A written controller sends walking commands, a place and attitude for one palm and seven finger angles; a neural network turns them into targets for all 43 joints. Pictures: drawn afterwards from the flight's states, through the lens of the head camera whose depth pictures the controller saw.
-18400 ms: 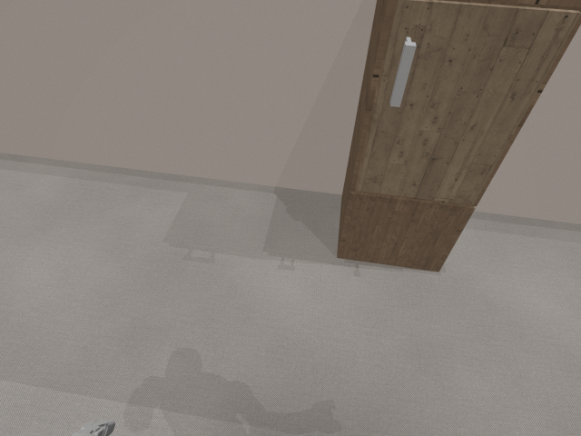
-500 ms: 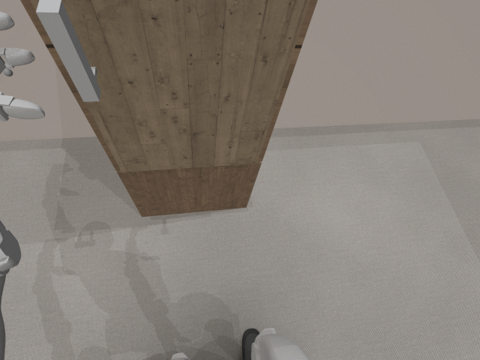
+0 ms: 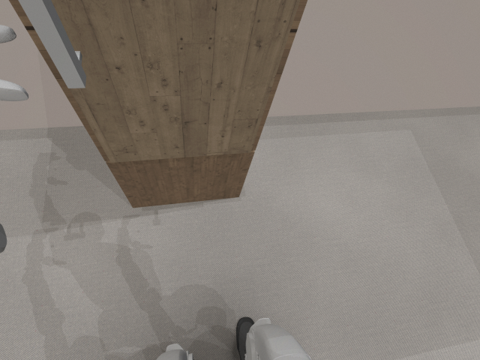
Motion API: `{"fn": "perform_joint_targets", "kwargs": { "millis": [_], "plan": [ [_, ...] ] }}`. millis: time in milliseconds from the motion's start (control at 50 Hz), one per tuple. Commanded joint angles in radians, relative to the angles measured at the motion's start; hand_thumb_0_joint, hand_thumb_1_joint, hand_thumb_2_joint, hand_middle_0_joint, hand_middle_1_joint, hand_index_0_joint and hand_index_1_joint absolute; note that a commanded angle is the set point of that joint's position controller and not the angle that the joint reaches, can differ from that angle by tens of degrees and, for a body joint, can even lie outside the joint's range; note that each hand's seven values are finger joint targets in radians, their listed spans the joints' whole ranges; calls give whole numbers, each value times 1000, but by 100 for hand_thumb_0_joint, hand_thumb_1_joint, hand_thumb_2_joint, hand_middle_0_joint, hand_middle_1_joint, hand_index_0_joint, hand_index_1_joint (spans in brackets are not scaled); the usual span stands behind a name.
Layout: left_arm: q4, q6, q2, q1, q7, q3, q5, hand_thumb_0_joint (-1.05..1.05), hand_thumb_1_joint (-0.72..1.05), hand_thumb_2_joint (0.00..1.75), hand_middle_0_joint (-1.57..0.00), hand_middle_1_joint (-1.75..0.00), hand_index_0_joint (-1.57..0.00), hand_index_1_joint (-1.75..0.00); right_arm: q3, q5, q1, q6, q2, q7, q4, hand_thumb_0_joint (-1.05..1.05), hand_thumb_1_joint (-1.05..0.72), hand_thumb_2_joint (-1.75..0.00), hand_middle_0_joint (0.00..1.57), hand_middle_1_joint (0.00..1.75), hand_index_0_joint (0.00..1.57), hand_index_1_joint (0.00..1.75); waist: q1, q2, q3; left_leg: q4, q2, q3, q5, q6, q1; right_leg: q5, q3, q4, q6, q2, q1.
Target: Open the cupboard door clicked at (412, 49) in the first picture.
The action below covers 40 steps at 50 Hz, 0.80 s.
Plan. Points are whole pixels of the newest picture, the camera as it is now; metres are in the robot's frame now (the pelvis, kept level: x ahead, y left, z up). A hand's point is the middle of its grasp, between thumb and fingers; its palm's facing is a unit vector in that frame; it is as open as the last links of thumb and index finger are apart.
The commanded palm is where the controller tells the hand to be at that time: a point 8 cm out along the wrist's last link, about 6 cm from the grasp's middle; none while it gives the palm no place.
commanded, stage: slide the fingers in behind the handle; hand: left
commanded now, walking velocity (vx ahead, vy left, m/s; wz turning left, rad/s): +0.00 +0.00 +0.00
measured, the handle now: (57, 29) +0.59 +0.21 +0.13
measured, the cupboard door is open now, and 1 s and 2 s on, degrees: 0 0 0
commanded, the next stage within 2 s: close the thumb around the handle in 1.54 s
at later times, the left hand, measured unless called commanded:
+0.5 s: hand (28, 52) +0.53 +0.23 +0.14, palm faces +0.03 -1.00 -0.01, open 14.0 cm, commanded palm +0.51 +0.27 +0.13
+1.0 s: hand (52, 53) +0.53 +0.20 +0.14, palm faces +0.03 -1.00 +0.00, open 14.0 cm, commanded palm +0.50 +0.24 +0.13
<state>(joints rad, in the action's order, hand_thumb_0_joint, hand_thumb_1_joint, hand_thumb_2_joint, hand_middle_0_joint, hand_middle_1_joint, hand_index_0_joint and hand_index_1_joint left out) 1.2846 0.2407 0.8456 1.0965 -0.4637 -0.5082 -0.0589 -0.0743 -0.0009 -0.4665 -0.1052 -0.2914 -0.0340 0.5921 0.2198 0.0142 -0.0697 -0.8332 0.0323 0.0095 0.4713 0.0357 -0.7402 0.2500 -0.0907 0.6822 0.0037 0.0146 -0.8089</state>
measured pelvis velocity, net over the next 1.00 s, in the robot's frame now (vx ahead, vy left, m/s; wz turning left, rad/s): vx -0.01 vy -0.01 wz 0.01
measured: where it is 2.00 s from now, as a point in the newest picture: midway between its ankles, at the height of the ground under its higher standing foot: outside the picture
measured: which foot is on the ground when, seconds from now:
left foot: down 0.00-1.00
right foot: down 0.00-1.00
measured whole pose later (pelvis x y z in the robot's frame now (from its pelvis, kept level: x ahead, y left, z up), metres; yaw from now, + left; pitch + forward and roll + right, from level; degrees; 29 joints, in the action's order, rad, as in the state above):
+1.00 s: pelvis -0.01 -0.01 +0.00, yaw +0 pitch +19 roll -3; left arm 1.25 0.27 0.63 1.06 -0.30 -0.43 -0.07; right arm -0.05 -0.01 -0.45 -0.07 -0.29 -0.01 0.61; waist 0.20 0.03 -0.08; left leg -0.80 0.03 0.01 0.45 0.03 -0.68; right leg 0.25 -0.08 0.68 0.02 0.01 -0.76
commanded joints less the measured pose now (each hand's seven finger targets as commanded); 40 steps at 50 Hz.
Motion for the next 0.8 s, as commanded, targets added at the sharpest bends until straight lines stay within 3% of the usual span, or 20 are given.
{"fn": "perform_joint_targets", "kwargs": {
  "millis": [0, 60, 80, 120, 160, 220, 240, 260, 280, 300, 340, 420, 440, 500, 580, 600, 680, 700, 760, 780],
  "plan": [
    [-170, 37, 203, 397, -18, 17, -45, 0, -50, 30, -30, -120, -30, -120, 75, -4, -202, 5, -203, -5, -24, 0, -90, -90, 20, 30, 20, 30, 7, 204, -446, 70, 20, -84, -670, -37, 292, -342, 38, 5, 23, 37, 267],
    [-155, 7, 207, 413, 8, 30, -22, 0, -50, 30, -30, -120, -30, -120, 72, -3, -202, 4, -203, -5, -31, 0, -90, -90, 20, 30, 20, 30, 11, 179, -388, 95, 9, -77, -533, -20, 208, -295, 39, -2, 23, 32, 280],
    [-185, 16, 209, 429, 21, 24, -17, 0, -50, 30, -30, -120, -30, -120, 71, -6, -206, 8, -202, -6, -35, 0, -90, -90, 20, 30, 20, 30, 3, 238, -402, 95, 7, -78, -571, -25, 236, -300, 41, 1, 30, 31, 271],
    [-233, 34, 214, 443, 52, 20, 2, 0, -50, 30, -30, -120, -30, -120, 77, -13, -221, 8, -195, -1, -28, 0, -90, -90, 20, 30, 20, 30, -2, 282, -459, 82, 17, -88, -661, -45, 307, -312, 37, 10, 30, 33, 249],
    [-294, 65, 213, 434, 74, -6, -11, 0, -50, 30, -30, -120, -30, -120, 85, -20, -231, 11, -194, 10, -32, 0, -90, -90, 20, 30, 20, 30, -13, 260, -527, 71, 23, -94, -730, -56, 354, -346, 36, 18, 31, 38, 275],
    [-285, 85, 219, 407, 85, -38, -30, 0, -50, 30, -30, -120, -30, -120, 88, -19, -226, 7, -195, 16, -33, 0, -90, -90, 20, 30, 20, 30, -15, 196, -524, 70, 24, -87, -731, -47, 322, -391, 43, 21, 28, 40, 320],
    [-300, 86, 191, 412, 86, -19, -32, 0, -50, 30, -30, -120, -30, -120, 89, -16, -219, 7, -193, 18, -37, 0, -90, -90, 20, 30, 20, 30, -16, 223, -524, 76, 21, -82, -721, -44, 324, -393, 45, 19, 29, 38, 326],
    [-305, 84, 178, 398, 88, -11, -29, 0, -50, 30, -30, -120, -30, -120, 91, -15, -216, 8, -192, 20, -40, 0, -90, -90, 20, 30, 20, 30, -21, 210, -524, 78, 20, -80, -716, -42, 322, -394, 45, 19, 28, 37, 333],
    [-345, 93, 179, 404, 91, -9, -25, 0, -50, 30, -30, -120, -30, -120, 92, -15, -209, 9, -191, 20, -44, 0, -90, -90, 20, 30, 20, 30, -29, 275, -534, 76, 21, -83, -761, -49, 358, -395, 46, 19, 33, 37, 320],
    [-356, 93, 166, 399, 95, -3, -24, 0, -50, 30, -30, -120, -30, -120, 95, -15, -207, 9, -187, 22, -38, 0, -90, -90, 20, 30, 20, 30, -28, 276, -544, 73, 24, -82, -778, -53, 384, -396, 45, 17, 29, 38, 311],
    [-328, 86, 159, 357, 102, -3, -22, 0, -50, 30, -30, -120, -30, -120, 95, -12, -201, 8, -185, 22, -36, 0, -90, -90, 20, 30, 20, 30, -31, 229, -505, 76, 23, -76, -749, -45, 350, -393, 46, 10, 26, 36, 320],
    [-247, 53, 95, 360, 112, 36, -27, 0, -50, 30, -30, -120, -30, -120, 89, -6, -189, 10, -182, 19, -34, 0, -90, -90, 20, 30, 20, 30, -14, 181, -411, 100, 12, -66, -630, -27, 275, -360, 45, -2, 23, 32, 323],
    [-240, 49, 98, 373, 117, 39, -22, 0, -50, 30, -30, -120, -30, -120, 90, -7, -190, 11, -182, 17, -33, 0, -90, -90, 20, 30, 20, 30, -7, 143, -406, 102, 10, -66, -600, -22, 252, -358, 47, -2, 22, 30, 333],
    [-290, 69, 68, 407, 132, 59, -18, 0, -50, 30, -30, -120, -30, -120, 93, -10, -190, 20, -176, 16, -34, 0, -90, -90, 20, 30, 20, 30, -8, 199, -459, 96, 9, -66, -639, -28, 305, -375, 53, 2, 22, 26, 330],
    [-260, 94, 90, 396, 144, 29, -28, 0, -50, 30, -30, -120, -30, -120, 92, -10, -187, 26, -178, 15, -35, 0, -90, -90, 20, 30, 20, 30, -8, 105, -463, 97, 1, -58, -577, -16, 238, -404, 63, 10, 23, 26, 396],
    [-250, 93, 59, 411, 142, 50, -31, 0, -50, 30, -30, -120, -30, -120, 91, -8, -177, 29, -175, 16, -31, 0, -90, -90, 20, 30, 20, 30, -2, 127, -455, 99, -2, -48, -548, -14, 230, -400, 69, 5, 20, 23, 393],
    [-269, 99, 122, 395, 148, 16, -7, 0, -50, 30, -30, -120, -30, -120, 90, -7, -170, 31, -177, 14, -42, 0, -90, -90, 20, 30, 20, 30, -27, 163, -485, 99, -8, -43, -543, -11, 214, -414, 76, 18, 26, 17, 428],
    [-261, 97, 97, 407, 148, 39, -6, 0, -50, 30, -30, -120, -30, -120, 89, -5, -167, 33, -171, 15, -38, 0, -90, -90, 20, 30, 20, 30, -18, 159, -479, 99, -7, -44, -541, -13, 222, -407, 75, 13, 22, 17, 413],
    [-270, 100, 102, 418, 152, 38, -8, 0, -50, 30, -30, -120, -30, -120, 88, -4, -162, 35, -174, 15, -39, 0, -90, -90, 20, 30, 20, 30, -20, 160, -464, 103, -8, -44, -505, -13, 211, -379, 76, 7, 23, 19, 412],
    [-293, 107, 65, 441, 151, 58, -17, 0, -50, 30, -30, -120, -30, -120, 90, -6, -163, 37, -171, 14, -42, 0, -90, -90, 20, 30, 20, 30, -10, 160, -480, 103, -8, -48, -526, -12, 236, -390, 72, 9, 25, 20, 408]
  ]
}}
